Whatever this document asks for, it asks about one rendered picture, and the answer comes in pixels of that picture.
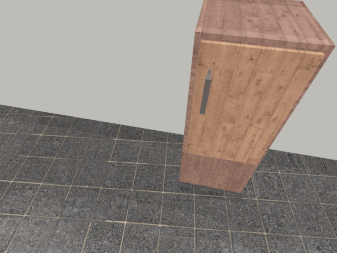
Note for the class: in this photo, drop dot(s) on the cupboard door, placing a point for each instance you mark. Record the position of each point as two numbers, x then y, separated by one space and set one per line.
252 91

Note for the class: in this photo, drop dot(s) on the handle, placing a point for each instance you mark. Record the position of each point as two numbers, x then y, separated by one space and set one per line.
206 90

